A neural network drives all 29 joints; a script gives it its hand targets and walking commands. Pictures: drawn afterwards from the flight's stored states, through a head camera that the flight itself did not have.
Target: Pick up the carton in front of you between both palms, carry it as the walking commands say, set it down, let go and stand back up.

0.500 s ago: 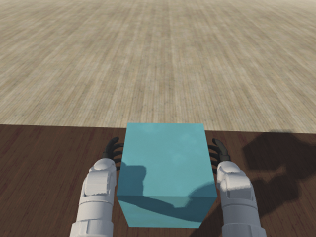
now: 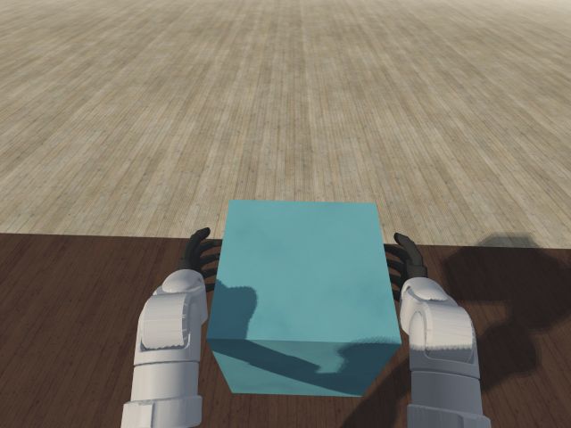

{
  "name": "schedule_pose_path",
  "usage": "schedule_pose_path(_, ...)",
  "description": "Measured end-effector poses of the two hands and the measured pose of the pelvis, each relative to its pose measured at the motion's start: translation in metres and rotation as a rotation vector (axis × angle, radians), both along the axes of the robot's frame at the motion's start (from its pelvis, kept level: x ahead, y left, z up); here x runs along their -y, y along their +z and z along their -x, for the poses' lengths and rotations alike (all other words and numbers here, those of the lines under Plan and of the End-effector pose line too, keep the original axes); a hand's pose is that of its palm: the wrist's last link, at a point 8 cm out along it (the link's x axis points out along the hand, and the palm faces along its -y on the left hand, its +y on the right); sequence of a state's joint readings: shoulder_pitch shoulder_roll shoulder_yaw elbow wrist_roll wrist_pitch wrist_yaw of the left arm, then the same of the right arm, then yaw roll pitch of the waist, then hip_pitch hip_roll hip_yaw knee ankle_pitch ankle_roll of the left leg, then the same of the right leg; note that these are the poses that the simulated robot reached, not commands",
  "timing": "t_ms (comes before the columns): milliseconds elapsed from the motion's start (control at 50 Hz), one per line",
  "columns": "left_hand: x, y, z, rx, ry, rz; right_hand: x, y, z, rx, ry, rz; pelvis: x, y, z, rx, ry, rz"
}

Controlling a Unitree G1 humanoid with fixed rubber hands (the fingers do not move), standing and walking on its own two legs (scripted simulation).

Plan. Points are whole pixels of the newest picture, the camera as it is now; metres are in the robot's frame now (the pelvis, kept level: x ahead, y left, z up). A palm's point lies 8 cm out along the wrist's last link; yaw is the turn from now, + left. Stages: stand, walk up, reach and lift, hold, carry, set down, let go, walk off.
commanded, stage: carry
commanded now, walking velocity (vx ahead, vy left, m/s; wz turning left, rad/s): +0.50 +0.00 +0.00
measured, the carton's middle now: (299, 304) +0.30 +0.00 +0.02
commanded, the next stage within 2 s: none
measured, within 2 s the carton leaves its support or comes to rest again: neither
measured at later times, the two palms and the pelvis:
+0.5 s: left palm (212, 180) +0.50 +0.16 +0.11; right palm (378, 194) +0.49 -0.14 +0.10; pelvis +0.25 +0.02 +0.01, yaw -3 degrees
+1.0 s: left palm (242, 116) +0.80 +0.14 +0.09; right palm (360, 115) +0.83 -0.16 +0.09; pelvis +0.58 -0.03 +0.02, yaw +3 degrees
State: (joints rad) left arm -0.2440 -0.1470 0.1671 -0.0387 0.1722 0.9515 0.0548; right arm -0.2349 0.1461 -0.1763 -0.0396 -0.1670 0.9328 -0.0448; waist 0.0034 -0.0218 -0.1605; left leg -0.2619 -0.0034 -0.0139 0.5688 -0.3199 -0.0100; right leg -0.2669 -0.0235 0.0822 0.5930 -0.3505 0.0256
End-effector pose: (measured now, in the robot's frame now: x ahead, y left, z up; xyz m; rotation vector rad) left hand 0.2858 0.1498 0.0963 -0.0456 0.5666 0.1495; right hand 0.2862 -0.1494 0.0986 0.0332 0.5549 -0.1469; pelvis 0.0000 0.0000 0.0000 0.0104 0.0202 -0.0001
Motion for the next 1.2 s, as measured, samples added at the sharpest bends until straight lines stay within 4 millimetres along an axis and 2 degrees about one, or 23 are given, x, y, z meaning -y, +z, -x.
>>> schedule_pose_path(100, 0.003, 0.002, -0.030, -0.063, -0.034, -0.007, 0.003, 0.001, -0.021, -0.064, -0.039, -0.014, -0.004, 0.003, -0.042, -0.045, -0.051, 0.021)
schedule_pose_path(200, 0.017, -0.002, -0.067, -0.076, -0.038, 0.020, 0.017, -0.003, -0.052, -0.076, -0.066, -0.029, 0.004, -0.003, -0.084, -0.071, -0.008, 0.029)
schedule_pose_path(280, 0.005, -0.009, -0.087, -0.126, 0.009, 0.034, 0.005, -0.002, -0.088, -0.126, -0.026, -0.011, 0.005, 0.005, -0.124, -0.097, 0.026, 0.005)
schedule_pose_path(340, -0.010, -0.009, -0.108, -0.131, 0.054, 0.045, -0.011, 0.001, -0.123, -0.132, 0.015, -0.010, -0.002, 0.006, -0.156, -0.098, 0.009, -0.013)
schedule_pose_path(420, -0.022, -0.003, -0.157, -0.085, 0.055, 0.036, -0.022, 0.000, -0.170, -0.086, 0.013, -0.028, -0.015, -0.003, -0.201, -0.077, -0.050, -0.017)
schedule_pose_path(560, 0.001, 0.013, -0.263, -0.111, -0.068, 0.009, 0.000, 0.003, -0.233, -0.109, -0.109, -0.049, -0.021, 0.010, -0.287, -0.093, -0.040, 0.037)
schedule_pose_path(640, 0.013, 0.006, -0.318, -0.095, -0.086, 0.013, 0.012, 0.003, -0.287, -0.094, -0.122, -0.037, -0.010, 0.005, -0.344, -0.083, -0.029, 0.047)
schedule_pose_path(760, 0.022, -0.023, -0.397, -0.088, -0.013, 0.014, 0.023, -0.020, -0.393, -0.090, -0.047, -0.031, 0.018, -0.020, -0.437, -0.039, 0.011, 0.048)
schedule_pose_path(840, 0.015, -0.032, -0.429, -0.178, 0.070, 0.028, 0.015, -0.026, -0.450, -0.180, 0.037, -0.011, 0.031, -0.007, -0.482, -0.045, 0.056, 0.029)
schedule_pose_path(920, 0.009, -0.020, -0.462, -0.199, 0.126, 0.021, 0.007, -0.020, -0.499, -0.202, 0.096, -0.011, 0.034, 0.012, -0.528, -0.051, 0.058, 0.000)
schedule_pose_path(980, 0.007, -0.007, -0.499, -0.175, 0.129, 0.007, 0.006, -0.013, -0.535, -0.177, 0.099, -0.024, 0.031, 0.019, -0.565, -0.055, 0.046, -0.015)
schedule_pose_path(1100, 0.006, 0.007, -0.595, -0.099, 0.070, 0.004, 0.007, -0.001, -0.610, -0.101, 0.043, -0.026, 0.018, 0.015, -0.649, -0.045, 0.037, -0.018)
schedule_pose_path(1140, 0.004, 0.008, -0.633, -0.071, 0.050, 0.013, 0.004, 0.003, -0.642, -0.072, 0.022, -0.019, 0.011, 0.009, -0.680, -0.042, 0.029, -0.013)
schedule_pose_path(1200, -0.006, 0.005, -0.695, -0.022, 0.030, 0.036, -0.004, 0.008, -0.700, -0.023, -0.004, -0.008, 0.000, -0.007, -0.728, -0.038, 0.009, -0.001)
